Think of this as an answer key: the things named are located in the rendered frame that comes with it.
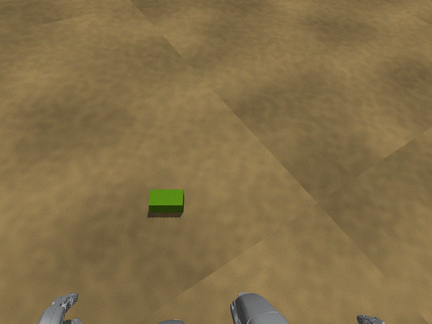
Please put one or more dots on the left robot hand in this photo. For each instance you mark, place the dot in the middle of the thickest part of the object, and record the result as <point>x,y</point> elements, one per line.
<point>55,314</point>

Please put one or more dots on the carton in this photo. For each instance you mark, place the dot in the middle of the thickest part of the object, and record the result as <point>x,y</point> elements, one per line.
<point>166,201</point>

